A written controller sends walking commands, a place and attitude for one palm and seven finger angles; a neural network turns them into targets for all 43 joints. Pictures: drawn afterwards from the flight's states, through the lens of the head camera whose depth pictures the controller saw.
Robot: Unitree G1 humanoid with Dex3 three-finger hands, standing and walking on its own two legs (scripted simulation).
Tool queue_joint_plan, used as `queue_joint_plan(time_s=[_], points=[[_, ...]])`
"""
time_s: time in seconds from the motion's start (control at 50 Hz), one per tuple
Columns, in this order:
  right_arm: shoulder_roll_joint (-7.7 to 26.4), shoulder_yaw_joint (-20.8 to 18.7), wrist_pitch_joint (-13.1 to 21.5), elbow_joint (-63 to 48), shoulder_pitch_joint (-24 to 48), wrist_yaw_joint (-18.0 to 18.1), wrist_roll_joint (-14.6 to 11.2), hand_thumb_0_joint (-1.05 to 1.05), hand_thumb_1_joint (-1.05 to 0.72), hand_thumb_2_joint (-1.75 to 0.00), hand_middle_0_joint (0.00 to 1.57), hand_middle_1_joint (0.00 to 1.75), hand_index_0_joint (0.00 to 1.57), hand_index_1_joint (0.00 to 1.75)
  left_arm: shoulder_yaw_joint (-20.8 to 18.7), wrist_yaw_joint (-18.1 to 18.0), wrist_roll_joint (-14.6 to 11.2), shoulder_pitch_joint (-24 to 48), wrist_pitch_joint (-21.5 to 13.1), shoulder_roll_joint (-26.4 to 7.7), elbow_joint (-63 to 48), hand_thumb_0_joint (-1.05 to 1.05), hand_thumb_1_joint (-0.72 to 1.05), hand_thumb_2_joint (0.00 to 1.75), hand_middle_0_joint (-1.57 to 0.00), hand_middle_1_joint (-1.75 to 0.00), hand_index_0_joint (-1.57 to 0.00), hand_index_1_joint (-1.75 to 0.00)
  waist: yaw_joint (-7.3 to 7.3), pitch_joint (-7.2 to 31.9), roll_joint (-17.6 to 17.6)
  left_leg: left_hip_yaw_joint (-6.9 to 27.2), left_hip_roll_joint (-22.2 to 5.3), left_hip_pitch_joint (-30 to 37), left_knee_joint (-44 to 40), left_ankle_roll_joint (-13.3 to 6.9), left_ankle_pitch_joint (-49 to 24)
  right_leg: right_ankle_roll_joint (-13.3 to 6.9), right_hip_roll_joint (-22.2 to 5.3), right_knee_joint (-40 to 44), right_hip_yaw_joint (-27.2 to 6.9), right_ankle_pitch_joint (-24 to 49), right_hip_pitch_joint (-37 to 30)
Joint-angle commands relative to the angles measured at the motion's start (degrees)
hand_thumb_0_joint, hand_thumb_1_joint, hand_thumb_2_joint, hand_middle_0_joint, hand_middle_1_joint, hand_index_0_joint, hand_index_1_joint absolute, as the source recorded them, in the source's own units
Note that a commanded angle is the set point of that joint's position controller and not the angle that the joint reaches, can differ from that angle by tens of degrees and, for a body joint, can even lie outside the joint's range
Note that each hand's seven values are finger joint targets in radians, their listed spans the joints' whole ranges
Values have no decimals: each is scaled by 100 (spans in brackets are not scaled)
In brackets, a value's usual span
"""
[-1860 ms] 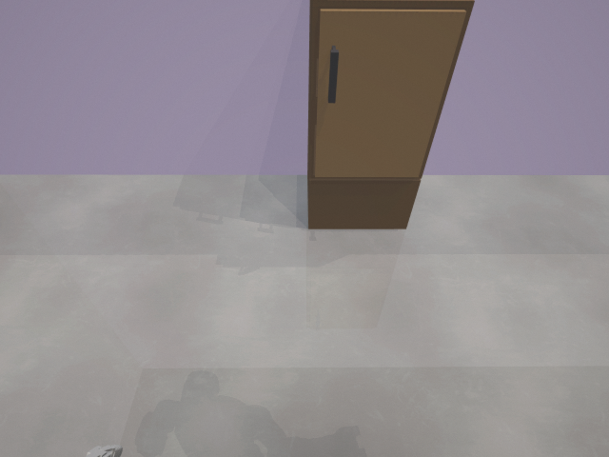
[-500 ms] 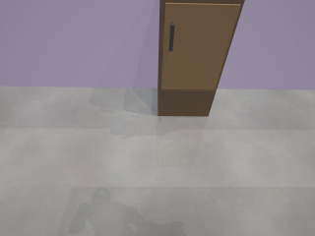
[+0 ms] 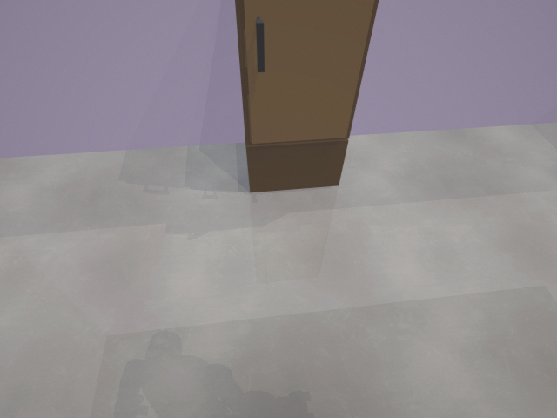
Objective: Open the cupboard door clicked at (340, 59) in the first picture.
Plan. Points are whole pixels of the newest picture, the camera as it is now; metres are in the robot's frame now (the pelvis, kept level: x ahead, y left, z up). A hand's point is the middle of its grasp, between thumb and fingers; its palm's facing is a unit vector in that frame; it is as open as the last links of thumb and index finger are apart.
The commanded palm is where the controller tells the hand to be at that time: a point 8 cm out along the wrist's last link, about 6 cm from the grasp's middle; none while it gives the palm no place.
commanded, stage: walk to a spot facing it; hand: left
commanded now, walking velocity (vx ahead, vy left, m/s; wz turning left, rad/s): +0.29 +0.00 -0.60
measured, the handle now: (259, 44) +1.18 +0.15 -0.01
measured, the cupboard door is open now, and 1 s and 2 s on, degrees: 0 0 0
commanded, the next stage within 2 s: turn to face it in 1.20 s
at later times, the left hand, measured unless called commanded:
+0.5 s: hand out of the picture +0.14 +0.24 -0.17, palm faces -0.17 -0.97 -0.20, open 7.4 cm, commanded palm none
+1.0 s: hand (308, 256) +0.47 -0.03 -0.16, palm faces -0.62 -0.76 -0.19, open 7.4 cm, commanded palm none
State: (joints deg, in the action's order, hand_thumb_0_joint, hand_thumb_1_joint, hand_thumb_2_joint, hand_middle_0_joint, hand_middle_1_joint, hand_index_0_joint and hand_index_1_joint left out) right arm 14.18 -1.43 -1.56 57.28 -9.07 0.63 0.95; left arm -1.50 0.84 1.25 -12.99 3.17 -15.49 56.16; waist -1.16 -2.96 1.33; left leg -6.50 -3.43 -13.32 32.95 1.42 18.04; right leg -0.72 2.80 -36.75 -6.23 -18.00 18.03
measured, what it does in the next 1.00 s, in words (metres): walks ahead, turning right: left foot, then right foot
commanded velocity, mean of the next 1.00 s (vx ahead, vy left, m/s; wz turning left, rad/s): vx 0.30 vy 0.00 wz -0.58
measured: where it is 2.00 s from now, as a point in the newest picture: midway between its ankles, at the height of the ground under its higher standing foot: (339, 366)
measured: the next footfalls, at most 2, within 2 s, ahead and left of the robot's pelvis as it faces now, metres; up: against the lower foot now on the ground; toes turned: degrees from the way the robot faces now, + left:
left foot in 0.40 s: +0.16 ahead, +0.13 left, +0.00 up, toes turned -9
right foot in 0.90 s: +0.31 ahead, -0.20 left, +0.00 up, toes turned -40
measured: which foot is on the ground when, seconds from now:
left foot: down 0.00-0.06, up 0.08-0.38, down 0.40-0.90, up 0.92-1.00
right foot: down 0.00-0.38, up 0.40-0.88, down 0.90-1.00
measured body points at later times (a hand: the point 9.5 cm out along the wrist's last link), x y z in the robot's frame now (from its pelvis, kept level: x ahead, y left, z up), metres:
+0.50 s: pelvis +0.09 +0.04 +0.01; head +0.11 +0.07 +0.46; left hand +0.15 +0.29 -0.15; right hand +0.13 -0.22 -0.11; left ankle +0.12 +0.14 -0.73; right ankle +0.04 -0.09 -0.66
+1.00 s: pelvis +0.24 -0.08 -0.01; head +0.28 -0.11 +0.43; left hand +0.50 +0.01 -0.15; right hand +0.03 -0.23 -0.16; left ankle +0.23 +0.11 -0.62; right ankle +0.28 -0.18 -0.73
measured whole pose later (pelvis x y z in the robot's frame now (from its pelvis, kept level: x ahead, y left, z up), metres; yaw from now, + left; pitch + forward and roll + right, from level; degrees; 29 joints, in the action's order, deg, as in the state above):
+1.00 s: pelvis +0.24 -0.08 -0.01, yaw -35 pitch -2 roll +0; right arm 10.1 -2.5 0.3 61.2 -23.5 0.7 0.8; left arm -2.8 1.5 0.6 -3.4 -1.7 -12.3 51.0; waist 4.2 -8.4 1.3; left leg -4.7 -10.4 -20.3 75.9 3.2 23.7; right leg -6.7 2.3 -37.9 7.4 -13.1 23.5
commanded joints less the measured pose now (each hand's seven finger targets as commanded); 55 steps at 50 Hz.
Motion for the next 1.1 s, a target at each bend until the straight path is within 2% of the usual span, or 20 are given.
queue_joint_plan(time_s=[0.0,0.02,0.06,0.08,0.12,0.18,0.32,0.34,0.36,0.38,0.42,0.52,0.72,0.78,0.82,0.84,0.88,0.94,1.02,1.08], points=[[1300,-377,142,-646,539,-6,22,0,-90,-90,20,30,20,30,-313,86,44,-766,-116,-548,-384,0,90,90,-20,-30,-20,-30,-400,59,-1027,1145,-1502,-1205,-1061,-685,2385,2,-173,-684,583,-791,-539],[1186,-348,125,-708,640,-35,42,0,-90,-90,20,30,20,30,-343,88,69,-1154,-156,-595,-307,0,90,90,-20,-30,-20,-30,-613,-59,-302,743,-1077,-1660,-235,-449,2569,-115,-162,-97,246,-1089,-824],[585,-236,134,-1122,968,-80,-24,0,-90,-90,20,30,20,30,-456,-76,73,-1627,-310,-1240,-369,0,90,90,-20,-30,-20,-30,-769,-604,2229,148,268,-3174,3125,56,2095,-1124,-1945,2986,-3928,-3082,-507],[728,-238,201,-1196,1121,-81,-8,0,-90,-90,20,30,20,30,-442,-157,14,-1512,-382,-1225,-451,0,90,90,-20,-30,-20,-30,-609,-765,1188,847,63,-3125,3523,1,1431,-1427,-2083,3319,-4541,-3069,-207],[656,-290,308,-1032,597,-115,10,0,-90,-90,20,30,20,30,-417,-169,50,-811,-483,-1034,-574,0,90,90,-20,-30,-20,-30,-77,-304,259,928,-169,-2620,3159,20,858,-1376,-1869,2704,-3448,-2094,-271],[363,-260,334,-919,271,-117,0,0,-90,-90,20,30,20,30,-408,-113,34,-785,-543,-817,-496,0,90,90,-20,-30,-20,-30,12,172,552,564,-15,-1786,2098,87,344,-1115,-1278,2304,-2098,-555,-371],[253,-256,488,-876,-303,-23,-81,0,-90,-90,20,30,20,30,-495,-68,12,-665,-453,-725,-478,0,90,90,-20,-30,-20,-30,223,448,672,304,386,582,-417,68,-188,-721,-741,1555,-1629,-181,455],[472,-298,534,-702,-828,67,-85,0,-90,-90,20,30,20,30,-467,-52,4,-535,-434,-529,-563,0,90,90,-20,-30,-20,-30,431,606,180,608,15,1678,-950,-2,24,-541,-474,867,-1415,-351,1169],[1041,-430,563,-554,-1401,125,-7,0,-90,-90,20,30,20,30,-410,12,-47,-568,-418,-138,-673,0,90,90,-20,-30,-20,-30,670,844,-1425,2287,-1409,2611,-1679,-356,1312,-250,194,-654,-585,-1060,2260],[1374,-487,535,-563,-1696,125,16,0,-90,-90,20,30,20,30,-421,48,-21,-401,-471,-66,-851,0,90,90,-20,-30,-20,-30,692,572,-1784,3443,-2562,2248,-2258,-825,1911,9,74,-1881,227,-1527,2785],[904,-366,544,-646,-1148,92,33,0,-90,-90,20,30,20,30,-483,115,61,-112,-441,-288,-736,0,90,90,-20,-30,-20,-30,444,1,-924,3100,-2378,1010,-2470,-978,2054,54,-488,-2892,249,-854,2695],[308,-189,700,-455,-1020,130,-1,0,-90,-90,20,30,20,30,-433,256,97,-252,-259,35,-543,0,90,90,-20,-30,-20,-30,45,-300,-964,698,-1448,662,-2248,-614,-607,243,-789,-3252,589,610,2447],[286,-201,660,129,-2037,127,79,0,-90,-90,20,30,20,30,-239,298,65,1529,-247,248,-1003,0,90,90,-20,-30,-20,-30,490,-595,-970,-551,-1571,1600,-1871,-689,-2968,89,-687,-819,1369,862,2266],[481,-254,626,170,-2022,124,73,0,-90,-90,20,30,20,30,-260,283,67,1383,-313,163,-960,0,90,90,-20,-30,-20,-30,315,-356,-973,-924,-1652,1745,-1124,-610,-4776,-212,-321,-229,1617,546,1375],[705,-310,604,79,-1826,92,30,0,-90,-90,20,30,20,30,-344,227,82,381,-381,-106,-659,0,90,90,-20,-30,-20,-30,-175,373,-989,-1151,-1549,1544,375,-421,-5734,-429,19,175,1825,464,-151],[717,-283,585,-24,-1688,49,-17,0,-90,-90,20,30,20,30,-440,189,91,-485,-448,-429,-411,0,90,90,-20,-30,-20,-30,-624,890,-802,-1240,-1436,675,1651,-181,-4900,-534,-59,540,1721,958,-1765],[130,-177,591,-434,-1593,44,-142,0,-90,-90,20,30,20,30,-657,50,-85,-1423,-506,-1570,-213,0,90,90,-20,-30,-20,-30,-735,2103,817,-386,-253,-2553,5283,208,1794,-1685,-2907,1230,-2630,2765,-4130],[343,-247,519,-429,-995,55,-5,0,-90,-90,20,30,20,30,-491,-75,-113,-259,-488,-943,-550,0,90,90,-20,-30,-20,-30,-228,772,-187,588,-885,-2383,4844,127,317,-1324,-2271,1856,-1471,1472,-1611],[43,-216,251,-167,-1699,10,80,0,-90,-90,20,30,20,30,-367,-99,17,327,-619,-541,-537,0,90,90,-20,-30,-20,-30,480,442,223,446,-793,-1537,3747,221,-160,-968,-1486,2242,-331,1153,107],[14,-234,236,-316,-1255,-28,109,0,-90,-90,20,30,20,30,-406,-71,3,47,-651,-371,-458,0,90,90,-20,-30,-20,-30,334,348,375,427,-685,-1782,3193,263,-547,-971,-1276,2373,-413,675,158]])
